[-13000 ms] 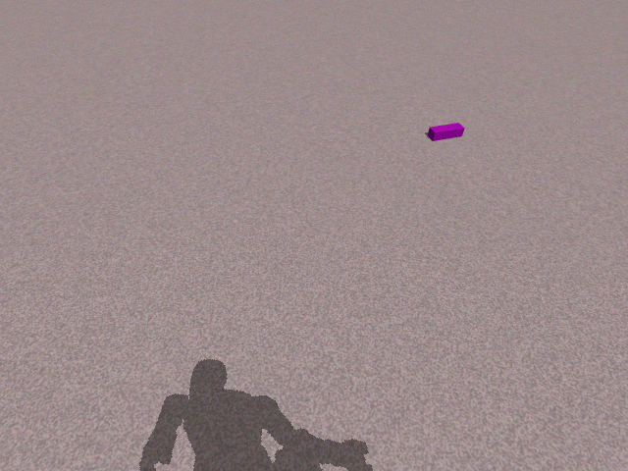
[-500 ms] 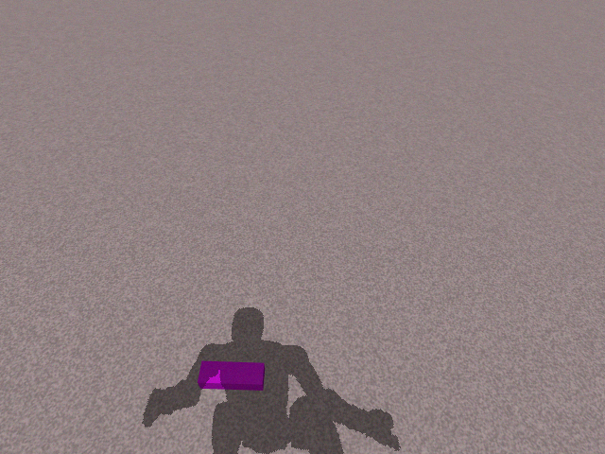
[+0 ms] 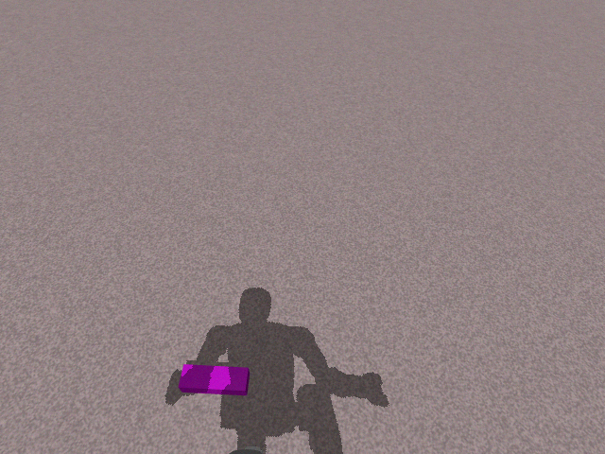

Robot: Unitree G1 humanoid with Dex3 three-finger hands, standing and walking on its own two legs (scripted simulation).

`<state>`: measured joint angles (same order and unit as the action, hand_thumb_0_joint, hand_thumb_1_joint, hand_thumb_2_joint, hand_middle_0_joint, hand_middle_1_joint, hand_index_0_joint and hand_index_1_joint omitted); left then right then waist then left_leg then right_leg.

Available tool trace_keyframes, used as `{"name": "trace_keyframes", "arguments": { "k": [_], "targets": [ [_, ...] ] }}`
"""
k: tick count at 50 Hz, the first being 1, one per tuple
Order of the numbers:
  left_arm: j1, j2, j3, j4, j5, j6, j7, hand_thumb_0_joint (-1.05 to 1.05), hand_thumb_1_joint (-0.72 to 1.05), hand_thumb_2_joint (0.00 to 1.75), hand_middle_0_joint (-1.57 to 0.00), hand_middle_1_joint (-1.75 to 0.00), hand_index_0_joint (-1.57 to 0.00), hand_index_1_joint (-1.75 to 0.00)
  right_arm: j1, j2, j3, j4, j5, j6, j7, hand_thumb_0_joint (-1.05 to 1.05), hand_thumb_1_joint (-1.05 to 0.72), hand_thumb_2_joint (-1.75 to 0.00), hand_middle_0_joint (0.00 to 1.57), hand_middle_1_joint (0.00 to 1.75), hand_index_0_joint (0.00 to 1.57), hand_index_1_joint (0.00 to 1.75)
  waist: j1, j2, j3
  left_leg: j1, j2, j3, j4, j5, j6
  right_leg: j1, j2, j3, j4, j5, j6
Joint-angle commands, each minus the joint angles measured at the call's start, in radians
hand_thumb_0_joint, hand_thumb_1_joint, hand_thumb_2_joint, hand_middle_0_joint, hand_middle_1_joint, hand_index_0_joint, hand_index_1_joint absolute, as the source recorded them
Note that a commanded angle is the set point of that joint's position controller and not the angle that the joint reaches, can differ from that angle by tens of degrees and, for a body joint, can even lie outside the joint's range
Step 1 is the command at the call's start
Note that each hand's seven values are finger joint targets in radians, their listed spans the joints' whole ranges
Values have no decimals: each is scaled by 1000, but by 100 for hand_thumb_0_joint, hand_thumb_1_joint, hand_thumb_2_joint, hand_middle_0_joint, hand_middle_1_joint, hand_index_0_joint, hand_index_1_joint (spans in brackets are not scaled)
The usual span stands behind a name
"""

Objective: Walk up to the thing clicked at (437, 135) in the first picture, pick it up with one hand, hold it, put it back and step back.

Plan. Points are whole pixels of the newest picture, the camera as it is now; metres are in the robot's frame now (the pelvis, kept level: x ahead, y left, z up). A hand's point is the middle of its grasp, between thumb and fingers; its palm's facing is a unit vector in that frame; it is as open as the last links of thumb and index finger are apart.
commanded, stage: walk up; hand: left
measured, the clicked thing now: (215, 380) +0.43 +0.27 -0.72
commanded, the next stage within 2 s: stand in 1.58 s
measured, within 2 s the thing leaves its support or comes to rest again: neither
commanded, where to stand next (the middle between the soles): +0.04 +0.03 m, yaw +0 degrees
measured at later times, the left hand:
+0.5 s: hand out of the picture +0.07 +0.28 -0.13, palm faces -0.01 -0.91 -0.41, open 7.4 cm
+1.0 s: hand out of the picture +0.08 +0.27 -0.12, palm faces -0.01 -0.93 -0.37, open 7.4 cm
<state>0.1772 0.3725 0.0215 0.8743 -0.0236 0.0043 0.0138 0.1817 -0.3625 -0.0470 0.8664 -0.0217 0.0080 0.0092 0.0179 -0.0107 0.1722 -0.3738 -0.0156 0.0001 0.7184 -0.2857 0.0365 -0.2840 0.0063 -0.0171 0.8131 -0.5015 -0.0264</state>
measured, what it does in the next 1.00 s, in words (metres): steps on the spot: left foot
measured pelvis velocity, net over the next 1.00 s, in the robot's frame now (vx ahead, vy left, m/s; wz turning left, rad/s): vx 0.00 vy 0.01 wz -0.01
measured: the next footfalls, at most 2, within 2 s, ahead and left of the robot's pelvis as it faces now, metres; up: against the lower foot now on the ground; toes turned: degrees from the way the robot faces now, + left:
left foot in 0.32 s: +0.04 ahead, +0.14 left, +0.00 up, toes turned -1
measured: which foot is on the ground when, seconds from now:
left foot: down 0.00-0.16, up 0.18-0.30, down 0.32-1.00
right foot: down 0.00-1.00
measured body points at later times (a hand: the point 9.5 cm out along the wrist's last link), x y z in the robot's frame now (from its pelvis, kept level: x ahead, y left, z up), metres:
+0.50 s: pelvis -0.01 +0.00 +0.01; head +0.01 +0.00 +0.46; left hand +0.07 +0.32 -0.11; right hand +0.09 -0.31 -0.11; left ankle +0.01 +0.14 -0.71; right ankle -0.02 -0.13 -0.72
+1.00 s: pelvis +0.00 +0.01 +0.03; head -0.01 +0.00 +0.48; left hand +0.08 +0.32 -0.10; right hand +0.08 -0.30 -0.10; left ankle +0.01 +0.14 -0.71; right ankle -0.02 -0.13 -0.71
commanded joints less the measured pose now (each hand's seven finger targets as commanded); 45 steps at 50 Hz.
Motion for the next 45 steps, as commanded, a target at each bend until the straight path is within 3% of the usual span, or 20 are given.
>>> {"name": "trace_keyframes", "arguments": {
  "k": [1, 4, 6, 7, 8, 9, 11, 14, 16, 18, 19, 22, 24, 25, 26, 28, 30, 35, 40, 45],
  "targets": [
    [91, 207, 73, -26, 10, -16, 13, 0, 90, 90, -20, -30, -20, -30, -31, -262, -66, -106, 1, -14, -16, 0, -90, -90, 20, 30, 20, 30, 1, 166, -211, 95, 263, -329, -256, 357, 193, 4, -6, 37, 28, -83, -19],
    [139, 199, 69, 6, 19, -42, 22, 0, 90, 90, -20, -30, -20, -30, -77, -241, -57, -96, 18, -4, -13, 0, -90, -90, 20, 30, 20, 30, 44, 118, -281, 149, 186, -200, -84, 509, 99, 104, -51, 63, -289, 263, -19],
    [82, 278, 84, -13, 39, -59, 32, 0, 90, 90, -20, -30, -20, -30, -80, -219, -48, -105, 28, -1, -9, 0, -90, -90, 20, 30, 20, 30, 20, -4, -258, 19, 77, -107, 28, 411, 20, 178, -194, 273, -302, 576, -86],
    [41, 301, 86, -20, 40, -62, 34, 0, 90, 90, -20, -30, -20, -30, -64, -196, -42, -100, 22, 3, -6, 0, -90, -90, 20, 30, 20, 30, -3, -35, -219, -33, 40, -69, 27, 214, -11, 173, -288, 338, -330, 660, -144],
    [-1, 332, 88, -30, 37, -63, 31, 0, 90, 90, -20, -30, -20, -30, -64, -210, -52, -95, 18, 11, -9, 0, -90, -90, 20, 30, 20, 30, -14, -113, -219, 14, 38, -57, 75, -64, -4, 103, -357, 362, -308, 749, -215],
    [-15, 309, 82, -36, 39, -64, 30, 0, 90, 90, -20, -30, -20, -30, -74, -215, -60, -88, 12, 15, -6, 0, -90, -90, 20, 30, 20, 30, -19, -135, -182, 20, 36, -66, 115, -183, -2, 58, -352, 360, -306, 755, -222],
    [-19, 302, 78, -43, 43, -66, 31, 0, 90, 90, -20, -30, -20, -30, -99, -216, -60, -93, 10, 13, 4, 0, -90, -90, 20, 30, 20, 30, -9, -168, -140, -26, 28, -62, 125, -233, 4, 71, -317, 297, -312, 769, -194],
    [-32, 269, 66, -35, 40, -70, 29, 0, 90, 90, -20, -30, -20, -30, -73, -178, -45, -61, 21, -7, 7, 0, -90, -90, 20, 30, 20, 30, -23, -171, -163, 63, 37, -30, -98, -9, 10, 118, -216, 178, -223, 896, -96],
    [-59, 249, 61, -49, 28, -60, 21, 0, 90, 90, -20, -30, -20, -30, -12, -222, -59, -23, 17, -27, -1, 0, -90, -90, 20, 30, 20, 30, -45, -82, -280, 293, 107, -121, -189, 454, 56, 40, -127, 85, -88, 736, -7],
    [0, 200, 51, -46, 22, -52, 16, 0, 90, 90, -20, -30, -20, -30, -8, -279, -67, -25, 12, -47, -10, 0, -90, -90, 20, 30, 20, 30, -30, 13, -337, 381, 288, -333, -192, 480, 187, -73, -28, 19, 17, 310, 25],
    [7, 206, 50, -18, 27, -49, 18, 0, 90, 90, -20, -30, -20, -30, -45, -282, -63, -21, 23, -46, -7, 0, -90, -90, 20, 30, 20, 30, -13, 58, -297, 258, 318, -341, -215, 427, 207, 4, -37, 30, -62, 86, 12],
    [11, 240, 58, 14, 41, -65, 2, 0, 90, 90, -20, -30, -20, -30, -143, -235, -34, -21, 18, -31, -1, 0, -90, -90, 20, 30, 20, 30, 11, 35, -227, 87, 128, -133, -172, 138, 47, 116, -108, 152, -327, 216, -36],
    [23, 291, 64, 24, 43, -73, 2, 0, 90, 90, -20, -30, -20, -30, -134, -205, -21, -10, 17, -30, 2, 0, -90, -90, 20, 30, 20, 30, 0, 17, -188, 47, 46, -60, -99, 10, -12, 103, -224, 308, -418, 221, -114],
    [-28, 307, 64, 25, 40, -70, 0, 0, 90, 90, -20, -30, -20, -30, -98, -200, -22, 20, 10, -29, 1, 0, -90, -90, 20, 30, 20, 30, -21, 4, -163, 95, 36, -41, -110, -52, -16, 31, -255, 316, -416, 187, -141],
    [-53, 294, 61, 22, 39, -64, -3, 0, 90, 90, -20, -30, -20, -30, -73, -203, -25, 43, 6, -31, 2, 0, -90, -90, 20, 30, 20, 30, -34, 5, -139, 153, 39, -52, -163, -68, -10, -32, -237, 286, -419, 162, -125],
    [-90, 249, 49, 19, 35, -55, -8, 0, 90, 90, -20, -30, -20, -30, -63, -233, -30, 59, 5, -44, 5, 0, -90, -90, 20, 30, 20, 30, -44, 36, -121, 206, 103, -152, -301, -39, 27, -75, -119, 146, -368, 170, -42],
    [-52, 224, 45, 55, 35, -51, -10, 0, 90, 90, -20, -30, -20, -30, -106, -251, -28, 57, 8, -48, 8, 0, -90, -90, 20, 30, 20, 30, -3, 65, -101, 131, 195, -264, -369, -83, 69, -9, -49, 75, -329, 116, -14],
    [-47, 230, 43, 91, 30, -59, -14, 0, 90, 90, -20, -30, -20, -30, -113, -221, -10, 81, 11, -50, 4, 0, -90, -90, 20, 30, 20, 30, -7, 61, -144, 127, 115, -129, -351, 12, 9, 119, -96, 137, -424, 255, -34],
    [-64, 219, 38, 118, 25, -57, -11, 0, 90, 90, -20, -30, -20, -30, -97, -224, -9, 115, 17, -52, -4, 0, -90, -90, 20, 30, 20, 30, -14, 59, -234, 230, 128, -101, -333, 233, 9, 178, -102, 109, -434, 425, -18],
    [-87, 216, 33, 146, 26, -49, -10, 0, 90, 90, -20, -30, -20, -30, -105, -218, -10, 135, 19, -44, -9, 0, -90, -90, 20, 30, 20, 30, -19, 21, -205, 243, 125, -88, -346, 229, 5, 167, -107, 106, -460, 435, -14]
  ]
}}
